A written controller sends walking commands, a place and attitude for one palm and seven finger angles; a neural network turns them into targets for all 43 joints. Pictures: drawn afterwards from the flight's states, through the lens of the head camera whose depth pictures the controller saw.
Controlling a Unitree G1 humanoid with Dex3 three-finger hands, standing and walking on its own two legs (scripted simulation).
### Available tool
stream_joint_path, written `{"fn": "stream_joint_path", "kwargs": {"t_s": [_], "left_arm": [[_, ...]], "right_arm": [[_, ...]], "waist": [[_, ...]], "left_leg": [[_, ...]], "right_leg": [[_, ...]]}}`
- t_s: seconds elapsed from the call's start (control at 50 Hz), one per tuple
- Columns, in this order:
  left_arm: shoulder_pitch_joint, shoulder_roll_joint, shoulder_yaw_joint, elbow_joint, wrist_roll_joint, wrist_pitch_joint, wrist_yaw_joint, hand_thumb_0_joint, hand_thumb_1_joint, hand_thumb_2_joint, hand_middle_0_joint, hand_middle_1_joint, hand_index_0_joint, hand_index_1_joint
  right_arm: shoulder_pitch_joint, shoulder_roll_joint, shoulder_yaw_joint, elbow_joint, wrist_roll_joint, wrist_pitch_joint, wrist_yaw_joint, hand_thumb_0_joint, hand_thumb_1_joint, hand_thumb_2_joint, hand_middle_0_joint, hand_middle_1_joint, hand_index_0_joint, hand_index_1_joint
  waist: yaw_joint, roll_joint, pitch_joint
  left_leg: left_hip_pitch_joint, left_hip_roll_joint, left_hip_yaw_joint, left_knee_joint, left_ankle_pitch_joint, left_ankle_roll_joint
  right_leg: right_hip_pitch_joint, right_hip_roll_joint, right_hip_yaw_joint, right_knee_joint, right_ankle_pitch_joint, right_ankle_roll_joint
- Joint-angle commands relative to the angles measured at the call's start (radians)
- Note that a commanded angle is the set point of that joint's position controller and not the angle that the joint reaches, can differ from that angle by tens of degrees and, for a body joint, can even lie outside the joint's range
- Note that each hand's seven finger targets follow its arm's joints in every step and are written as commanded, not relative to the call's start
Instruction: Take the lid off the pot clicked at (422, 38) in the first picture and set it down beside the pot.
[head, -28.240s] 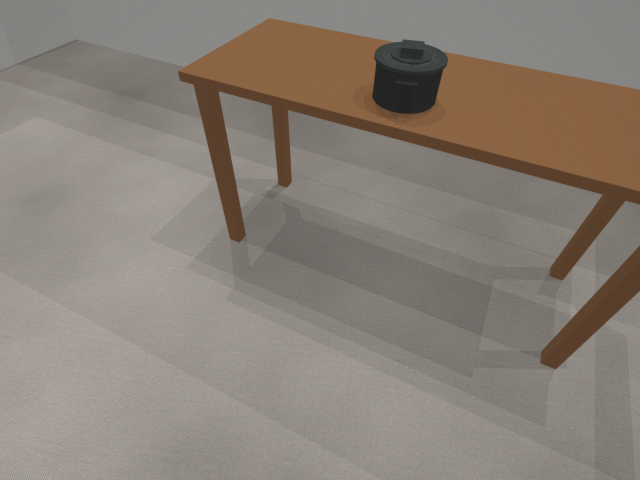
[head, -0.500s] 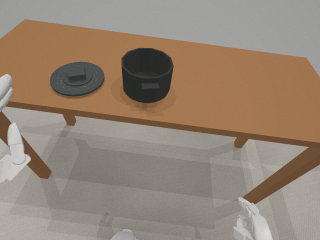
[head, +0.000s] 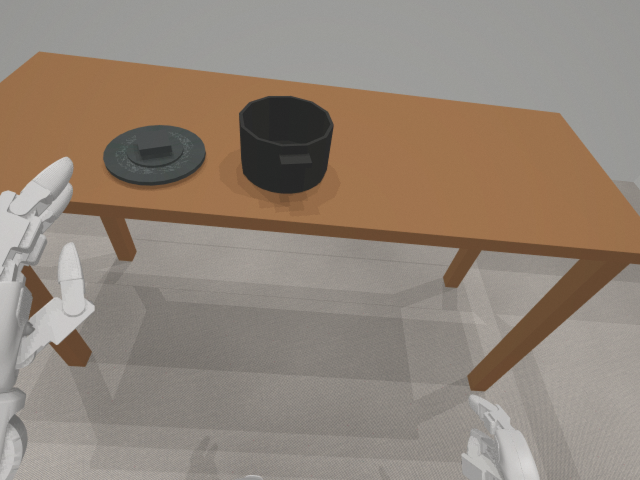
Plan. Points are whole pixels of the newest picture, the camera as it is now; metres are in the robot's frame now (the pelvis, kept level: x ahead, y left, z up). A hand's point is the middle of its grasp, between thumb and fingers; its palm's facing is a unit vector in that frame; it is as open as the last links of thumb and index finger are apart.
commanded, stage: stop stepping back and stand still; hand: left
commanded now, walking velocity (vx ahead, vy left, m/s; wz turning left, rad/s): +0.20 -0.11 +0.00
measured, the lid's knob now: (153, 142) +0.66 +0.34 +0.03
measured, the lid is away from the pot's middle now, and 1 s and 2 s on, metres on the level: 0.24 0.24 0.24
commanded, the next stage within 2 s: let the arm hang, fingers relaxed in 0.64 s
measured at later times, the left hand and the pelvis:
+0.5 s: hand (5, 387) +0.15 +0.25 +0.18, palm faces +0.34 -0.85 -0.40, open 7.4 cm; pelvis -0.05 +0.01 +0.02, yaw +0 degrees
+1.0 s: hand out of the picture +0.05 +0.19 -0.15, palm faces +0.03 -0.98 -0.18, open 7.4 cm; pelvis -0.04 +0.01 +0.00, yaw +3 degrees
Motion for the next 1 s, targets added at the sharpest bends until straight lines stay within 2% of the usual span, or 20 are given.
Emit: {"fn": "stream_joint_path", "kwargs": {"t_s": [0.0,0.06,0.1,0.14,0.16,0.18,0.24,0.28,0.34,0.38,0.4,0.58,0.7,0.72,0.74,0.76,0.8,0.84,0.92,0.98], "left_arm": [[0.166,0.21,0.244,-0.425,-0.058,-0.044,0.05,0.0,0.9,0.9,-0.2,-0.3,-0.2,-0.3],[0.302,0.2,0.257,-0.484,-0.049,-0.025,0.08,0.0,0.9,0.9,-0.2,-0.3,-0.2,-0.3],[0.304,0.198,0.239,-0.454,-0.027,-0.016,0.082,0.0,0.9,0.9,-0.2,-0.3,-0.2,-0.3],[0.246,0.208,0.237,-0.357,-0.023,-0.016,0.083,0.0,0.9,0.9,-0.2,-0.3,-0.2,-0.3],[0.149,0.194,0.211,-0.35,-0.031,-0.013,0.087,0.0,0.9,0.9,-0.2,-0.3,-0.2,-0.3],[0.123,0.17,0.206,-0.243,-0.032,0.0,0.087,0.0,0.9,0.9,-0.2,-0.3,-0.2,-0.3],[0.014,0.122,0.133,-0.142,-0.026,0.004,0.085,0.0,0.9,0.9,-0.2,-0.3,-0.2,-0.3],[0.018,0.109,0.129,-0.087,-0.015,-0.022,0.086,0.0,0.9,0.9,-0.2,-0.3,-0.2,-0.3],[0.051,0.14,0.142,-0.174,-0.022,-0.052,0.075,0.0,0.9,0.9,-0.2,-0.3,-0.2,-0.3],[0.099,0.137,0.147,-0.24,-0.011,-0.05,0.067,0.0,0.9,0.9,-0.2,-0.3,-0.2,-0.3],[0.106,0.135,0.144,-0.278,-0.003,-0.053,0.068,0.0,0.9,0.9,-0.2,-0.3,-0.2,-0.3],[0.133,0.141,0.171,-0.225,-0.011,-0.057,0.078,0.0,0.9,0.9,-0.2,-0.3,-0.2,-0.3],[0.082,0.112,0.14,-0.165,-0.015,-0.046,0.07,0.0,0.9,0.9,-0.2,-0.3,-0.2,-0.3],[-0.01,-0.033,-0.21,0.678,0.106,0.131,-0.055,0.0,0.9,0.9,-0.2,-0.3,-0.2,-0.3],[0.024,-0.082,-0.203,0.705,0.095,0.201,-0.066,0.0,0.9,0.9,-0.2,-0.3,-0.2,-0.3],[-0.004,-0.113,-0.221,0.734,0.082,0.221,-0.065,0.0,0.9,0.9,-0.2,-0.3,-0.2,-0.3],[-0.067,-0.105,-0.226,0.837,0.081,0.233,-0.067,0.0,0.9,0.9,-0.2,-0.3,-0.2,-0.3],[-0.145,-0.081,-0.231,0.957,0.08,0.244,-0.063,0.0,0.9,0.9,-0.2,-0.3,-0.2,-0.3],[-0.197,-0.06,-0.256,1.209,0.061,0.259,-0.056,0.0,0.9,0.9,-0.2,-0.3,-0.2,-0.3],[-0.182,-0.064,-0.272,1.353,0.051,0.256,-0.061,0.0,0.9,0.9,-0.2,-0.3,-0.2,-0.3]], "right_arm": [[-0.051,-0.11,-0.042,-0.253,-0.004,-0.063,0.0,0.0,-0.9,-0.9,0.2,0.3,0.2,0.3],[-0.043,-0.112,-0.025,-0.257,0.007,-0.065,-0.004,0.0,-0.9,-0.9,0.2,0.3,0.2,0.3],[-0.027,-0.121,-0.027,-0.25,0.006,-0.058,-0.017,0.0,-0.9,-0.9,0.2,0.3,0.2,0.3],[0.008,-0.125,-0.033,-0.223,0.002,-0.049,-0.029,0.0,-0.9,-0.9,0.2,0.3,0.2,0.3],[-0.002,-0.13,-0.035,-0.209,0.016,-0.052,-0.039,0.0,-0.9,-0.9,0.2,0.3,0.2,0.3],[0.008,-0.132,-0.045,-0.169,0.012,-0.04,-0.044,0.0,-0.9,-0.9,0.2,0.3,0.2,0.3],[-0.031,-0.131,-0.026,-0.174,0.023,-0.026,-0.059,0.0,-0.9,-0.9,0.2,0.3,0.2,0.3],[-0.035,-0.141,-0.014,-0.163,0.025,-0.05,-0.066,0.0,-0.9,-0.9,0.2,0.3,0.2,0.3],[-0.059,-0.158,-0.025,-0.191,0.038,-0.082,-0.059,0.0,-0.9,-0.9,0.2,0.3,0.2,0.3],[-0.063,-0.136,-0.004,-0.192,0.023,-0.083,-0.049,0.0,-0.9,-0.9,0.2,0.3,0.2,0.3],[-0.069,-0.131,-0.001,-0.198,0.021,-0.088,-0.045,0.0,-0.9,-0.9,0.2,0.3,0.2,0.3],[-0.023,-0.123,-0.013,-0.173,0.008,-0.101,-0.04,0.0,-0.9,-0.9,0.2,0.3,0.2,0.3],[-0.05,-0.128,-0.018,-0.174,0.016,-0.068,-0.045,0.0,-0.9,-0.9,0.2,0.3,0.2,0.3],[-0.03,-0.301,-0.1,0.099,0.022,-0.097,0.038,0.0,-0.9,-0.9,0.2,0.3,0.2,0.3],[0.036,-0.22,-0.1,0.091,0.02,-0.049,0.033,0.0,-0.9,-0.9,0.2,0.3,0.2,0.3],[0.047,-0.202,-0.085,0.08,0.017,-0.011,0.028,0.0,-0.9,-0.9,0.2,0.3,0.2,0.3],[0.029,-0.192,-0.065,0.064,0.003,0.031,0.023,0.0,-0.9,-0.9,0.2,0.3,0.2,0.3],[0.025,-0.182,-0.065,0.072,-0.009,0.052,0.02,0.0,-0.9,-0.9,0.2,0.3,0.2,0.3],[0.042,-0.145,-0.048,0.126,-0.015,0.088,0.004,0.0,-0.9,-0.9,0.2,0.3,0.2,0.3],[0.071,-0.14,-0.038,0.18,-0.012,0.09,-0.004,0.0,-0.9,-0.9,0.2,0.3,0.2,0.3]], "waist": [[0.016,0.267,-0.133],[0.03,0.336,-0.149],[0.021,0.212,-0.143],[-0.01,-0.051,-0.096],[-0.009,-0.141,-0.069],[-0.024,-0.157,-0.023],[-0.043,-0.064,0.087],[-0.023,0.019,0.108],[-0.003,0.029,0.016],[-0.003,0.222,0.041],[0.004,0.239,0.047],[0.0,0.088,-0.046],[-0.005,0.024,-0.012],[-0.04,0.024,-0.003],[-0.019,-0.013,-0.08],[-0.005,-0.035,-0.098],[0.012,-0.093,-0.06],[0.011,-0.13,-0.008],[0.015,0.02,0.028],[0.023,0.147,0.013]], "left_leg": [[0.072,0.276,-0.348,-0.481,-0.4,0.082],[0.021,0.208,-0.218,-0.49,-0.508,0.028],[-0.012,0.118,-0.119,-0.367,-0.463,-0.021],[0.129,-0.007,0.026,0.056,-0.276,-0.049],[0.153,-0.014,-0.01,0.219,-0.235,-0.055],[0.206,0.002,-0.033,0.331,-0.214,-0.053],[0.235,0.043,-0.021,0.138,-0.232,-0.022],[0.186,0.049,-0.024,-0.159,-0.26,0.008],[0.176,0.122,-0.116,-0.266,-0.214,0.033],[0.075,0.153,-0.224,-0.428,-0.438,0.042],[0.039,0.172,-0.245,-0.453,-0.441,0.049],[0.176,0.066,-0.053,-0.232,-0.168,0.005],[0.244,0.048,-0.04,-0.189,-0.061,0.001],[0.163,0.071,-0.078,-0.007,0.206,-0.006],[0.26,0.086,-0.062,-0.009,0.33,-0.015],[0.23,0.103,-0.107,-0.031,0.263,0.007],[0.143,0.104,-0.165,-0.069,0.169,0.04],[0.109,0.065,-0.133,-0.056,0.139,0.029],[0.119,0.035,-0.1,-0.092,0.045,0.015],[0.132,0.066,-0.138,-0.182,-0.004,0.024]], "right_leg": [[0.009,0.028,0.033,0.261,-0.077,-0.031],[0.208,0.031,-0.058,-0.067,-0.072,-0.043],[0.355,0.004,-0.049,-0.316,0.017,-0.061],[0.092,-0.213,0.133,-0.525,-0.006,-0.141],[-0.052,-0.323,0.275,-0.582,-0.191,-0.187],[-0.213,-0.352,0.27,-0.597,-0.337,-0.198],[-0.258,-0.275,0.108,-0.496,-0.255,-0.125],[-0.094,-0.184,0.038,-0.396,-0.119,-0.085],[0.09,-0.078,-0.024,-0.291,0.09,-0.032],[0.137,-0.036,-0.053,-0.212,0.06,-0.022],[0.173,-0.026,-0.056,-0.184,0.101,-0.02],[0.209,-0.076,0.018,-0.356,0.21,-0.045],[0.158,-0.1,0.032,-0.39,0.261,-0.049],[0.047,-0.169,-0.053,-0.171,0.497,-0.089],[0.036,-0.15,-0.057,-0.163,0.502,-0.068],[0.038,-0.128,-0.074,-0.149,0.343,-0.072],[0.069,-0.097,-0.069,-0.149,0.241,-0.069],[0.08,-0.13,-0.033,-0.175,0.287,-0.096],[0.118,-0.152,0.014,-0.242,0.249,-0.111],[0.164,-0.108,-0.016,-0.234,0.209,-0.083]]}}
